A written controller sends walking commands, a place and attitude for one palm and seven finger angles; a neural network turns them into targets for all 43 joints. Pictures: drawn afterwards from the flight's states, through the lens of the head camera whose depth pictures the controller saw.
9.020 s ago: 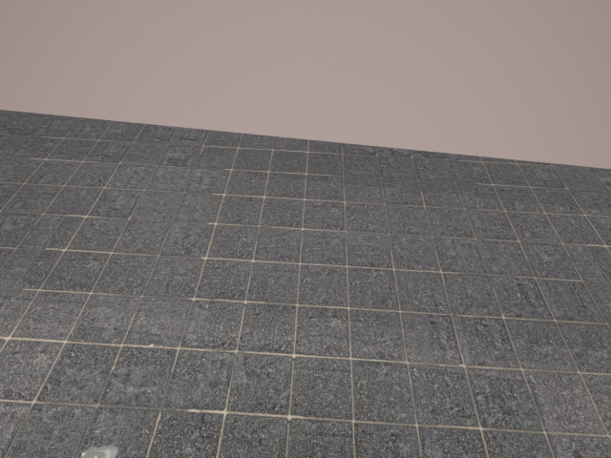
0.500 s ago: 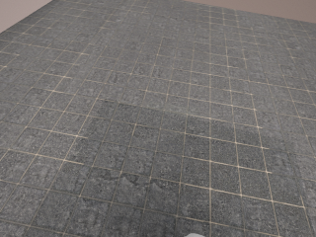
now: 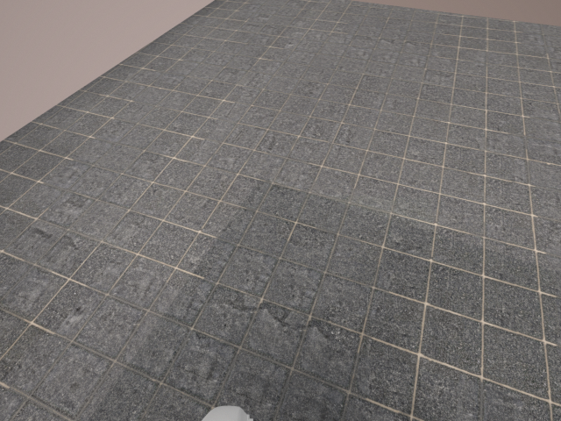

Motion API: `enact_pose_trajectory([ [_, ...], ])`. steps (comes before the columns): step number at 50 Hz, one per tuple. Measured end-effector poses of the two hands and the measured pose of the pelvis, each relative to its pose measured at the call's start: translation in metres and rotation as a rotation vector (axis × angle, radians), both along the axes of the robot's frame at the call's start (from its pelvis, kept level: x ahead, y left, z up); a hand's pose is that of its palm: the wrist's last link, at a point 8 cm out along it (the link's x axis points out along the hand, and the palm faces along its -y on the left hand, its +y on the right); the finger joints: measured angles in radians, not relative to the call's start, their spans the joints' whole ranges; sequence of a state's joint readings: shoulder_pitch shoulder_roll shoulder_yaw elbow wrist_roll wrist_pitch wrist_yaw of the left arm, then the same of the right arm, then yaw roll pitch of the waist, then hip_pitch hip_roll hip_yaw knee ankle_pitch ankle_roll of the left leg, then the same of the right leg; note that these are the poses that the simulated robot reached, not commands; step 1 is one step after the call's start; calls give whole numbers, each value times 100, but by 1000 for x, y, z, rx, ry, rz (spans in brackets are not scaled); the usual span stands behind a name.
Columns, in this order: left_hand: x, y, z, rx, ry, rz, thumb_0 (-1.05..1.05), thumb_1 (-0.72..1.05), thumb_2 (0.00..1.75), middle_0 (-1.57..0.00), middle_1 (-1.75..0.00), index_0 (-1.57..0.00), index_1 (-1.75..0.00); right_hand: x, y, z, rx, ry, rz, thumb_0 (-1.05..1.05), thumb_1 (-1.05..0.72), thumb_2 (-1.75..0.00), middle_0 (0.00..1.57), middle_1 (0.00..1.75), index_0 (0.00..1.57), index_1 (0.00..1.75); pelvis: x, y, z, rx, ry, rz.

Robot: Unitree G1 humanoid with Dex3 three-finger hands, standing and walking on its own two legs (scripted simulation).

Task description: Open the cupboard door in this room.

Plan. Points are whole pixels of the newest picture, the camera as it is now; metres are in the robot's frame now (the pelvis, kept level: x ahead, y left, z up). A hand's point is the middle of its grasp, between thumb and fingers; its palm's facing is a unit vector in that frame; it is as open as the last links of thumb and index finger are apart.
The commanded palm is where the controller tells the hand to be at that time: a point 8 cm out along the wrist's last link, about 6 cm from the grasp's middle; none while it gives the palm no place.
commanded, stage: turn or walk to find it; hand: left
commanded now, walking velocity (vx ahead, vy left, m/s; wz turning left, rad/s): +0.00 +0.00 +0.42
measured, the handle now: out of the picture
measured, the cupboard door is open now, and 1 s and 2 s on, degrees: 0 0 0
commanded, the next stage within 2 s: stand and wait in 1.60 s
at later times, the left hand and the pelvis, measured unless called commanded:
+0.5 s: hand out of the picture +0.02 +0.24 -0.16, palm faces +0.22 -0.94 -0.27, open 7.4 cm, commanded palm none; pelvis -0.02 +0.01 -0.01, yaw +11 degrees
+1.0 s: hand out of the picture -0.11 +0.22 -0.19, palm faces +0.45 -0.86 -0.22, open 7.4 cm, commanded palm none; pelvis -0.05 +0.02 -0.02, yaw +25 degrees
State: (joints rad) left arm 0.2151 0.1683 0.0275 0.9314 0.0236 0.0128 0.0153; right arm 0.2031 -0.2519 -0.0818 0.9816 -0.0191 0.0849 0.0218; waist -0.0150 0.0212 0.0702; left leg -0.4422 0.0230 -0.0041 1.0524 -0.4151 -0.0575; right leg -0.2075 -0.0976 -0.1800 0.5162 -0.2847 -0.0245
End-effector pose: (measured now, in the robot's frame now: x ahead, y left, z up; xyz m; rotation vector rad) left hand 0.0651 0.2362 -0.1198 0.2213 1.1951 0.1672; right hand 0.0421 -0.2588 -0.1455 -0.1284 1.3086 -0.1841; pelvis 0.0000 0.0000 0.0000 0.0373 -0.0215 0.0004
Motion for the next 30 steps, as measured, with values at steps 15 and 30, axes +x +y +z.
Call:
enact_pose_trajectory([
  [15,-85,62,-31,-24,145,199,1,91,90,-20,-30,-20,-30,56,57,17,-55,-115,197,1,-91,-90,20,30,20,29,-13,33,-8,-33,5,112],
  [30,-67,22,0,36,-59,242,0,91,90,-20,-30,-20,-30,56,31,-10,27,-66,263,1,-91,-90,20,30,21,30,-23,-3,-9,-16,0,245],
])
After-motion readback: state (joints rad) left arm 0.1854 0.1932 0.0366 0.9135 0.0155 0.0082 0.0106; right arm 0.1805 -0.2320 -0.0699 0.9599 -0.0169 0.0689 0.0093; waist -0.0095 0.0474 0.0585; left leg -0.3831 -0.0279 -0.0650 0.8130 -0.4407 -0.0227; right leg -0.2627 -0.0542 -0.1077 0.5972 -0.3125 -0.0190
